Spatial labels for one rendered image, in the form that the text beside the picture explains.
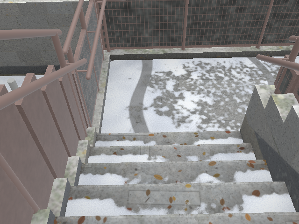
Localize stairs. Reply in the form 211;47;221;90
53;131;299;224

